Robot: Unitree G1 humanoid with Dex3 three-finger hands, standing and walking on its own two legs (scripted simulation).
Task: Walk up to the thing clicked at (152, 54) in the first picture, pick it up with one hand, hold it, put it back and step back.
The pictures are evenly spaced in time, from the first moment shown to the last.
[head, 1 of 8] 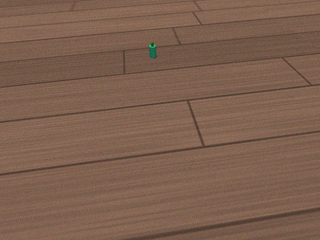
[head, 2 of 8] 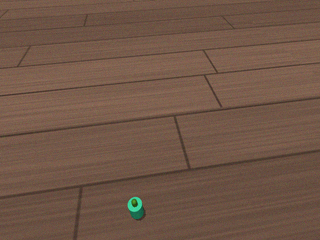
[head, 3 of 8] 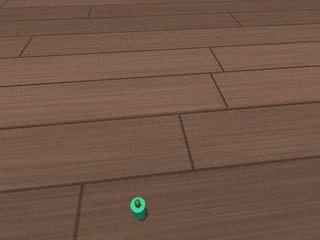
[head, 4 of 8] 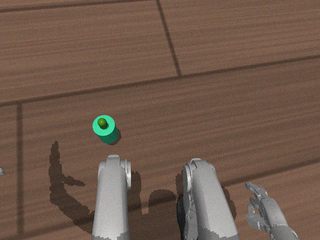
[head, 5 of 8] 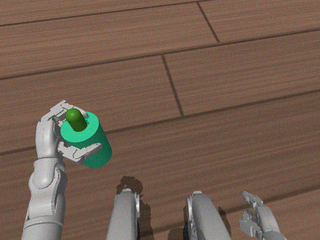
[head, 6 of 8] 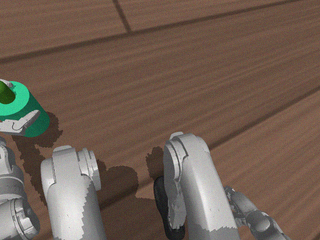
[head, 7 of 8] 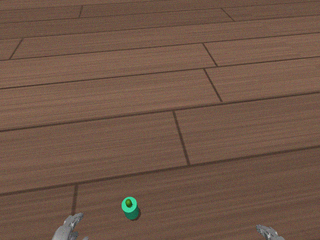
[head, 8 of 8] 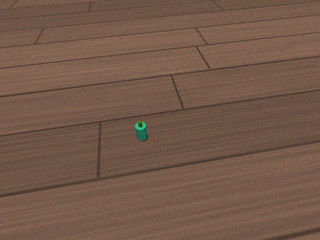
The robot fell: no
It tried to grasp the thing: yes
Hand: left
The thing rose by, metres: 0.68
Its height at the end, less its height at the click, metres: +0.00
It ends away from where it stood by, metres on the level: 0.02
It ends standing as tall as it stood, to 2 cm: yes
